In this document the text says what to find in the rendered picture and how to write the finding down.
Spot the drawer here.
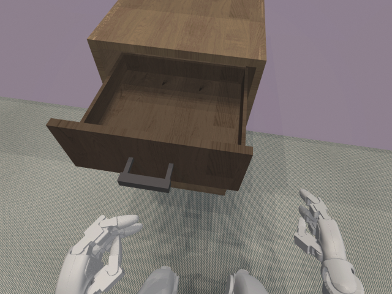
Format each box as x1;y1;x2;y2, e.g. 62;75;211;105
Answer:
46;53;253;191

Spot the left robot thigh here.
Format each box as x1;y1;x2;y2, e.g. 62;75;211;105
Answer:
137;269;179;294

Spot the robot right forearm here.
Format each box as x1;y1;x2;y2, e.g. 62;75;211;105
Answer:
320;258;364;294

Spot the cabinet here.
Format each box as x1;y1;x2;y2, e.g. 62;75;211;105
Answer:
87;0;266;195

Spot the robot thigh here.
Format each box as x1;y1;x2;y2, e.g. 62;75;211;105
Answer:
137;269;179;294
225;273;268;294

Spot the handle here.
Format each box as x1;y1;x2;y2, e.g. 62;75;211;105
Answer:
117;157;174;193

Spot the robot left hand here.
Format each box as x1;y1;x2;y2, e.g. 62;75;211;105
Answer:
55;215;143;294

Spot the robot right hand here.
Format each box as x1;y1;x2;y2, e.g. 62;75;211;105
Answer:
294;189;347;264

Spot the right robot thigh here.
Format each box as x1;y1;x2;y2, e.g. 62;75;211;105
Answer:
225;273;268;294

